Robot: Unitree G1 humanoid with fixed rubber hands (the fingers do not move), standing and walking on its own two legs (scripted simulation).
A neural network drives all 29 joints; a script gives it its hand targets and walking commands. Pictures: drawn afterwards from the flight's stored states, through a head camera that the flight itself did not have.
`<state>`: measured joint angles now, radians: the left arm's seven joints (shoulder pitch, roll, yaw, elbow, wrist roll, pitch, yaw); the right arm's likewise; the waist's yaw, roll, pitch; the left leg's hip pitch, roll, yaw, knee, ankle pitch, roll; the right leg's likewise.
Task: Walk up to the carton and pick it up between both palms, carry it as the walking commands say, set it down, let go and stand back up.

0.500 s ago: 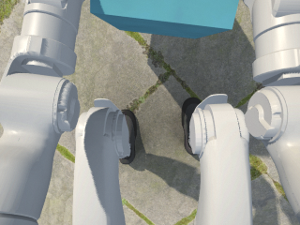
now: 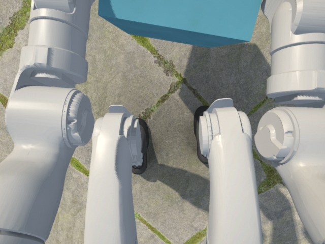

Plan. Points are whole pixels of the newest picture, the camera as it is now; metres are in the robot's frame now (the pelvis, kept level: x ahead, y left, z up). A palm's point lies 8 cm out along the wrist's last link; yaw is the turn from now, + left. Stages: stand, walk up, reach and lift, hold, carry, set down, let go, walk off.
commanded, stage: reach and lift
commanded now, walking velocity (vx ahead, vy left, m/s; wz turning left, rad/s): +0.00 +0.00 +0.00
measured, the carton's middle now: out of the picture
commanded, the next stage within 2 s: none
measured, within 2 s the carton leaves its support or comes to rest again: neither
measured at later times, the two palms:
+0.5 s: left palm out of the picture +0.57 +0.09 -0.02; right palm out of the picture +0.52 -0.21 -0.04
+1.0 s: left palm out of the picture +0.54 +0.10 +0.04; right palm out of the picture +0.49 -0.20 +0.03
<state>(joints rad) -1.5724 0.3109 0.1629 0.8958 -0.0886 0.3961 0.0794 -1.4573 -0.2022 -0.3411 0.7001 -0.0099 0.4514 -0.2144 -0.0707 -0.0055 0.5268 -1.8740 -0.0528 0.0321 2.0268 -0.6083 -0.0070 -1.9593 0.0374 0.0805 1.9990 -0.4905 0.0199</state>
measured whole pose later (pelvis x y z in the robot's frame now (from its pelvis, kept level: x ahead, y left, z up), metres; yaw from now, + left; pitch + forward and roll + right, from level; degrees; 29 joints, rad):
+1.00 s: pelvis -0.02 +0.00 +0.10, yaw -2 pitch +17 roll +3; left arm -1.40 0.25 0.22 0.79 -0.03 0.46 0.04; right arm -1.29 -0.10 -0.38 0.58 -0.08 0.52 -0.20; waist -0.06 -0.03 0.53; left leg -1.48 -0.05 0.03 1.67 -0.50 -0.01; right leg -1.55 0.04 0.10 1.66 -0.40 0.03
